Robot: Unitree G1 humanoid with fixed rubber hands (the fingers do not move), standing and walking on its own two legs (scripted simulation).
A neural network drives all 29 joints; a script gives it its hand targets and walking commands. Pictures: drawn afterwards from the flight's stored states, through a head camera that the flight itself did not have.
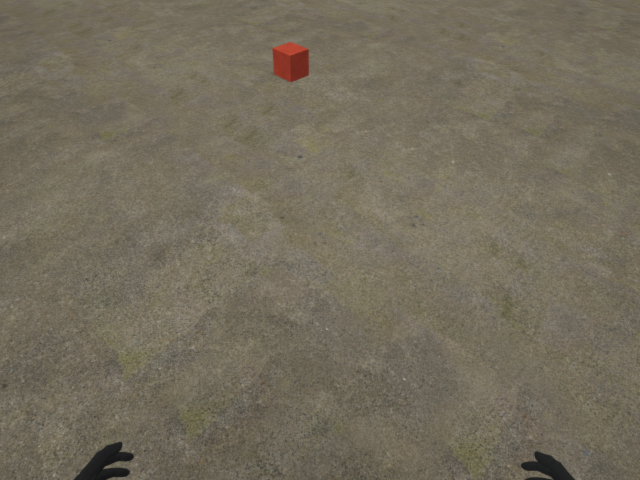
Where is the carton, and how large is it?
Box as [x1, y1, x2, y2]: [272, 42, 308, 81]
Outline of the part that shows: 289,42 272,48 273,63 275,74 289,81 292,81 308,74 308,49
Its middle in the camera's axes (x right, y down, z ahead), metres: -0.21 -1.30 +2.81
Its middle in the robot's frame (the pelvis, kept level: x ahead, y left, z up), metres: +2.93 +0.26 -0.67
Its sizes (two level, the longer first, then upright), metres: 0.189 0.177 0.186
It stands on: the floor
